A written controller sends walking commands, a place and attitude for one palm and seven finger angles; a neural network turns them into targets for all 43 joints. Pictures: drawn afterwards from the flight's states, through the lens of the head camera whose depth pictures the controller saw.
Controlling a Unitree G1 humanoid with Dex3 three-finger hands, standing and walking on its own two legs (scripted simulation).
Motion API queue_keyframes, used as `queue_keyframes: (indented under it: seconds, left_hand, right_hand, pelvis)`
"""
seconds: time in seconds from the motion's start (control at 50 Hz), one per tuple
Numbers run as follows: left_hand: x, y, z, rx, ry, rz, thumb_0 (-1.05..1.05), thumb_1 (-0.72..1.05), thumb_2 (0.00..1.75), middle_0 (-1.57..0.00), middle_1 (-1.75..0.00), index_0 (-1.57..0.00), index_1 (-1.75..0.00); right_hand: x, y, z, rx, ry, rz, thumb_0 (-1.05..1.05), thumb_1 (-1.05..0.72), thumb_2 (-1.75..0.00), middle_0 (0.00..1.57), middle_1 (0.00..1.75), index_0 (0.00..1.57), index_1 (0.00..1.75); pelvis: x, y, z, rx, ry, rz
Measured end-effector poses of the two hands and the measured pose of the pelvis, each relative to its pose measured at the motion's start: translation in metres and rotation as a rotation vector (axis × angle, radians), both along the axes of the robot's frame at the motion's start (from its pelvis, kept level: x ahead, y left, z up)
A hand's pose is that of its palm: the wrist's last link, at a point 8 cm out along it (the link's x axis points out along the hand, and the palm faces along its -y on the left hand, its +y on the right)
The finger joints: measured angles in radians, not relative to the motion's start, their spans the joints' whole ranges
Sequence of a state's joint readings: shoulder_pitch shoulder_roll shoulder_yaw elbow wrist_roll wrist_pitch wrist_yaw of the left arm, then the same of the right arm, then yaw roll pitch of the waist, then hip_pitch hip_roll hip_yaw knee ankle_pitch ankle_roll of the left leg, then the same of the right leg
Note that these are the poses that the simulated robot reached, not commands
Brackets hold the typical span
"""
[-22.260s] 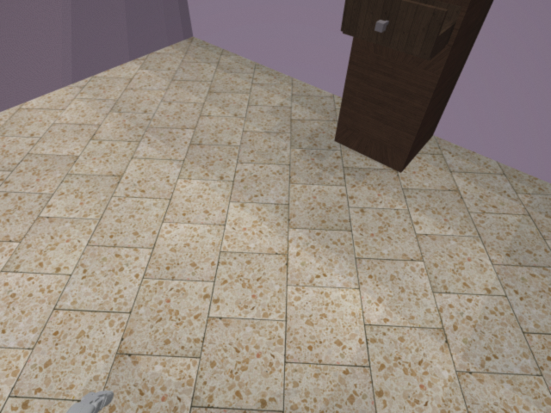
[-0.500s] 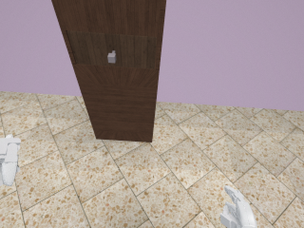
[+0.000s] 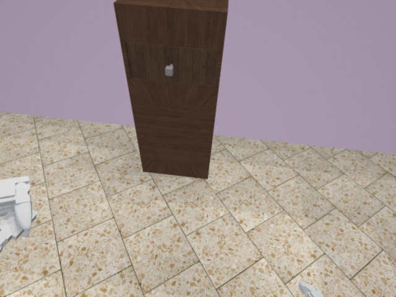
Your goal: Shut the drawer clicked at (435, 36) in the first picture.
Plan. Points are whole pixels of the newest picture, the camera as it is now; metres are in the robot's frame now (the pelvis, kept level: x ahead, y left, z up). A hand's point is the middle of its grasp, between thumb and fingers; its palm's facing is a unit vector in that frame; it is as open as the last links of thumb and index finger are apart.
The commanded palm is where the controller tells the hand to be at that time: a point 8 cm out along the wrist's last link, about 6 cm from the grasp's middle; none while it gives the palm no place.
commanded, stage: stop stepping back and stand still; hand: left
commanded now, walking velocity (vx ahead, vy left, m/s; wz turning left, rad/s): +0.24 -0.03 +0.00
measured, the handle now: (170, 69) +1.00 +0.19 +0.00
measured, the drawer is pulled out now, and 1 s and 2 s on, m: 0.00 0.00 0.00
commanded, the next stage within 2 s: let the arm hang, fingers relaxed in 0.52 s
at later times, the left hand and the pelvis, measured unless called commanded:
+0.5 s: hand (42, 266) +0.12 +0.21 +0.16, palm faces +0.39 -0.80 -0.46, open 3.3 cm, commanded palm +0.07 +0.25 +0.18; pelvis -0.06 -0.03 +0.00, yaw +1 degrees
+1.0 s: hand out of the picture -0.08 +0.18 -0.18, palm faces +0.11 -0.96 -0.24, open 3.5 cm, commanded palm none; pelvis -0.10 -0.03 -0.01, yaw +6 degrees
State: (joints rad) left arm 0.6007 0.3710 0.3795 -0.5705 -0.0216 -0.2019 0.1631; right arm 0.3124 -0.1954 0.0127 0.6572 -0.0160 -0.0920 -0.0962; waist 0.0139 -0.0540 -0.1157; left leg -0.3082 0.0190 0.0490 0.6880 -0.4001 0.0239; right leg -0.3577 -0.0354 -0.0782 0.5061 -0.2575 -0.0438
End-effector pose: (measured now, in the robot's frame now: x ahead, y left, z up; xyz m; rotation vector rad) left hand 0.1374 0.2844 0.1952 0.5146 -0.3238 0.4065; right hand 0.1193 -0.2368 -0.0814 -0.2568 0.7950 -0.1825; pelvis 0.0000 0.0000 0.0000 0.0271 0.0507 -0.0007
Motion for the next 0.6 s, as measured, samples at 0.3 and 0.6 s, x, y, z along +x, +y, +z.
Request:
queue_keyframes:
  seconds: [0.3,0.6]
  left_hand:
    - [-0.042,-0.03,-0.003,0.164,0.03,-0.044,0.01,0.89,0.9,-1.4,-1.6,-1.41,-1.6]
    - [-0.058,-0.043,0.003,0.036,0.023,-0.082,0.02,0.89,0.9,-1.41,-1.6,-1.41,-1.6]
  right_hand:
    - [-0.053,-0.008,-0.041,0.099,-0.006,-0.003,0.02,-0.9,-0.9,0.21,0.3,0.2,0.3]
    - [-0.031,-0.044,0.024,-0.046,-0.113,0.004,0.02,-0.91,-0.9,0.2,0.3,0.2,0.3]
  pelvis:
    - [-0.045,-0.02,-0.024,0.007,-0.089,0.02]
    - [-0.061,-0.025,0.003,0.015,-0.064,0.01]
